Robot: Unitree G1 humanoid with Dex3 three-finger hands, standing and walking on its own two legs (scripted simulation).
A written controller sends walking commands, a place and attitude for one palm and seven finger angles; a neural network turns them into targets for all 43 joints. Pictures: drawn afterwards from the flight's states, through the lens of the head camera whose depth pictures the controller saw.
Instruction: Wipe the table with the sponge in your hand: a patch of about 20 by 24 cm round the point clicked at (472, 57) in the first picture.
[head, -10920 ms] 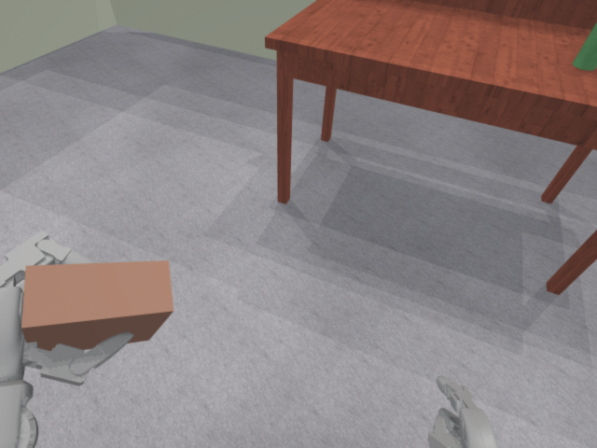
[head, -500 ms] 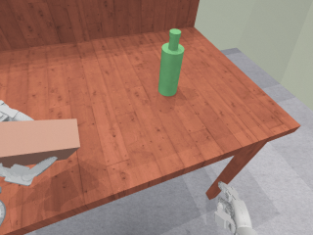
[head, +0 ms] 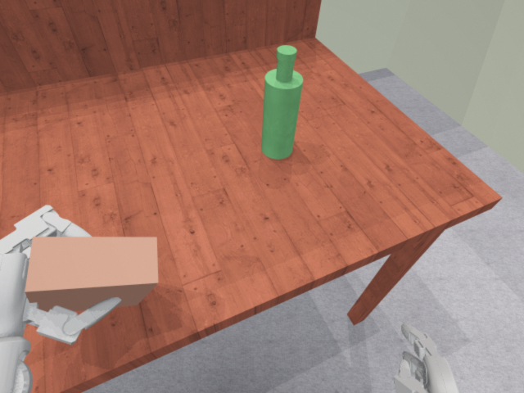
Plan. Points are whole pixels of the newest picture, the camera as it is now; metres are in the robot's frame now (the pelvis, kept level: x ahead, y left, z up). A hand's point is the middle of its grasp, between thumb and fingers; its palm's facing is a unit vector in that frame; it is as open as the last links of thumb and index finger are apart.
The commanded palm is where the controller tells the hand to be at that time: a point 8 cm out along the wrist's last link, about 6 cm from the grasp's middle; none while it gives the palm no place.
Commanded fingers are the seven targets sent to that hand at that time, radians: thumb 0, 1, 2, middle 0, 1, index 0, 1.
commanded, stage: come to a stop and stand still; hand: left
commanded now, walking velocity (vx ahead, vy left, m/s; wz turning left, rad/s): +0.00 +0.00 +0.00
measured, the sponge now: (111, 276) +0.23 +0.20 +0.12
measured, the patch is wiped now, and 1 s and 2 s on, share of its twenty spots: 0.00 0.00 0.00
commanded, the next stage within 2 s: look again from close up in 0.54 s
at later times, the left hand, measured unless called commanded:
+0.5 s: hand (38, 249) +0.24 +0.28 +0.14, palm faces +0.38 -0.85 -0.37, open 9.6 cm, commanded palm +0.17 +0.31 +0.18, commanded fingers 0.00 0.10 1.30 -1.20 -1.60 -1.20 -1.60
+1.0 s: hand (31, 258) +0.23 +0.27 +0.16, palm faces +0.42 -0.83 -0.37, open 9.6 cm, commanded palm +0.16 +0.30 +0.18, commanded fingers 0.00 0.10 1.30 -1.20 -1.60 -1.20 -1.60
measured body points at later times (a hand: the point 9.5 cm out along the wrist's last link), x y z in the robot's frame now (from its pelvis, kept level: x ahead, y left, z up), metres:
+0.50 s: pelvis +0.02 +0.02 +0.00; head +0.06 +0.06 +0.45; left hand +0.22 +0.32 +0.16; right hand +0.22 -0.18 -0.06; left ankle +0.03 +0.11 -0.74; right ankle +0.04 -0.14 -0.74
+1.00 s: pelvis +0.01 +0.02 +0.00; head +0.05 +0.04 +0.45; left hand +0.20 +0.31 +0.18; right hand +0.20 -0.19 -0.07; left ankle +0.03 +0.11 -0.74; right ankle +0.04 -0.14 -0.74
